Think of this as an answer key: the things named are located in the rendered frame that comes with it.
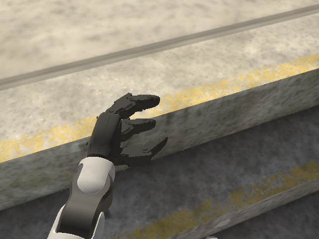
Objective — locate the stairs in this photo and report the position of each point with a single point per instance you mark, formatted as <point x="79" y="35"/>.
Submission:
<point x="243" y="166"/>

